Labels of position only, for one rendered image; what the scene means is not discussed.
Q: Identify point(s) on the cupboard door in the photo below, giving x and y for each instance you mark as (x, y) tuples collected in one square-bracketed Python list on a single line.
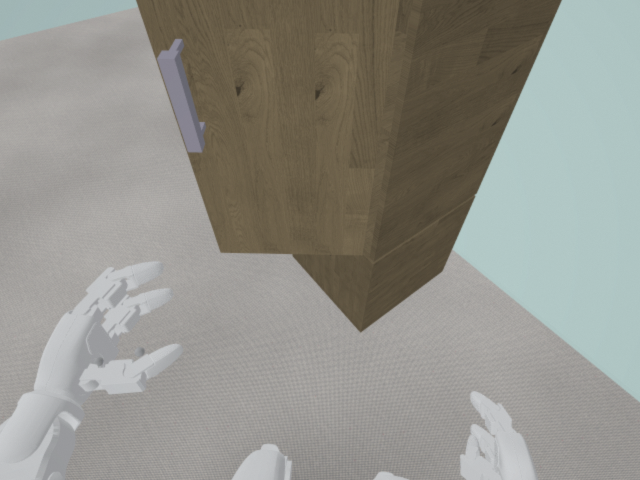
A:
[(292, 94)]

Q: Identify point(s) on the left robot hand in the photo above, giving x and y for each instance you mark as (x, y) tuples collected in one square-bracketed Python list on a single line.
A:
[(67, 363)]

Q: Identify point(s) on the robot left forearm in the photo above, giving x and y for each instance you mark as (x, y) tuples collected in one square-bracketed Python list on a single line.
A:
[(37, 441)]

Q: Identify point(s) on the handle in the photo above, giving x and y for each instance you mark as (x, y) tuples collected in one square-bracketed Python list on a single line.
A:
[(175, 79)]

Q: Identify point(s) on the robot left shin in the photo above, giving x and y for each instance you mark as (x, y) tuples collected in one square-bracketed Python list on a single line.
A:
[(270, 447)]

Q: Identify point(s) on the right robot hand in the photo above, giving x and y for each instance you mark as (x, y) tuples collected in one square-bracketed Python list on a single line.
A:
[(507, 456)]

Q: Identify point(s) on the left robot thigh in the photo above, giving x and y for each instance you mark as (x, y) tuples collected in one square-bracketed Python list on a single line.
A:
[(264, 465)]

